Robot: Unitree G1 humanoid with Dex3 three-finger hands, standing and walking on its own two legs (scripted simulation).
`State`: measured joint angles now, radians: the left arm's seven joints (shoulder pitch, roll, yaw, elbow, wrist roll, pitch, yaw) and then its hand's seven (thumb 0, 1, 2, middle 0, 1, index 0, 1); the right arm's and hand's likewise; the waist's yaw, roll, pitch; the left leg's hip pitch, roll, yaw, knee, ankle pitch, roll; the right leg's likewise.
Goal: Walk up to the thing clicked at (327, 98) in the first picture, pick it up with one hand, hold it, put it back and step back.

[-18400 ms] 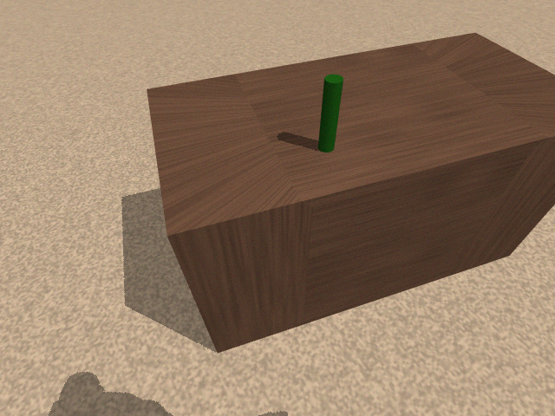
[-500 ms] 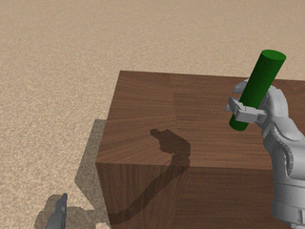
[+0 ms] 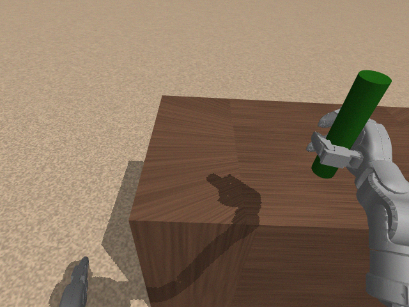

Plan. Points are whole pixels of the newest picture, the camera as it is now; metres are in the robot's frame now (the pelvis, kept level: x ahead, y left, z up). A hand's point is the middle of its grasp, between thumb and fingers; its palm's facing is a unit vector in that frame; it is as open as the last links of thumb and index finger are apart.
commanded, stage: hold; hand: right
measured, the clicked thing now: (344, 131) +0.34 -0.20 +0.25
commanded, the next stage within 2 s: crouch in 0.12 s
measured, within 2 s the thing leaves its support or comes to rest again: neither
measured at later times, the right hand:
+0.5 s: hand (323, 150) +0.36 -0.19 +0.19, palm faces +0.19 +0.98 +0.01, open 5.3 cm
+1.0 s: hand (305, 146) +0.45 -0.21 +0.12, palm faces +0.18 +0.98 +0.00, open 5.3 cm
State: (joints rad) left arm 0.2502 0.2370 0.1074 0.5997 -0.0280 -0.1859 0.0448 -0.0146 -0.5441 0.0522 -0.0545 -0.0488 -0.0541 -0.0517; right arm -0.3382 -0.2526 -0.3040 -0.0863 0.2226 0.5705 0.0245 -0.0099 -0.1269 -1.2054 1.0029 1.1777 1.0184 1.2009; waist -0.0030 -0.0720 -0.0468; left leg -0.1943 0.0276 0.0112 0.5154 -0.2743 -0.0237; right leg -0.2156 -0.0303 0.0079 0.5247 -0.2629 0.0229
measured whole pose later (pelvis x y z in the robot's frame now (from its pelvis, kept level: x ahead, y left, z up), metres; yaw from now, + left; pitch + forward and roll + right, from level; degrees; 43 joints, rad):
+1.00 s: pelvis -0.01 -0.01 -0.01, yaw +2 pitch +5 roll +1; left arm 0.26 0.21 0.06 0.56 0.00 -0.21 0.04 -0.01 -0.53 0.05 -0.06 -0.05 -0.06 -0.05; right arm -0.69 -0.38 -0.35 0.81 0.12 -0.03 0.04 -0.01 -0.14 -1.20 1.01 1.15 1.02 1.18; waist 0.08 -0.01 -0.03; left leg -0.41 0.01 -0.02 0.59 -0.27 -0.03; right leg -0.43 -0.05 -0.02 0.62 -0.28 0.01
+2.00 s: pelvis +0.00 -0.01 -0.03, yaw +3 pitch +14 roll +2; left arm 0.29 0.23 0.02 0.37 0.02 -0.12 0.02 -0.01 -0.55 0.06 -0.06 -0.05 -0.06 -0.05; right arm -0.87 -0.52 -0.43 1.15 0.08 -0.25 0.10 -0.01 -0.14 -1.19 1.00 1.15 1.01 1.18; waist 0.16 0.00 -0.09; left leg -0.68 0.00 -0.02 0.78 -0.35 -0.04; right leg -0.71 -0.06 -0.01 0.84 -0.38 0.01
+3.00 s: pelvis -0.01 -0.01 -0.07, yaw +3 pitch +21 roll +4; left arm 0.33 0.24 0.02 0.14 0.05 -0.08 0.00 -0.01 -0.55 0.06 -0.06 -0.04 -0.05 -0.05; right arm -0.86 -0.55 -0.51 1.19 0.02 -0.36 0.10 -0.01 -0.15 -1.17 0.99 1.16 1.01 1.19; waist 0.23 -0.01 -0.14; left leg -0.93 -0.02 0.01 1.00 -0.44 -0.03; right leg -0.98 -0.07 0.03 1.08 -0.47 0.01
